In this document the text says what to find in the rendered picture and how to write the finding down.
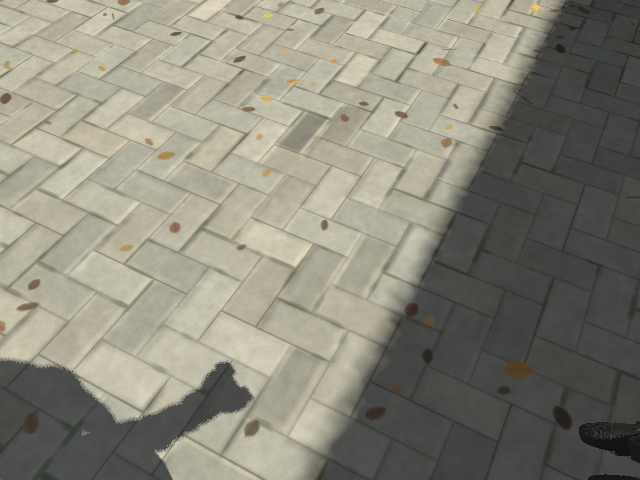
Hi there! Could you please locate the robot right hand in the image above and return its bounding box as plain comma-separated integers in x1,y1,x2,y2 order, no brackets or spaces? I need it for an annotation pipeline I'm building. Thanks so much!
579,421,640,480

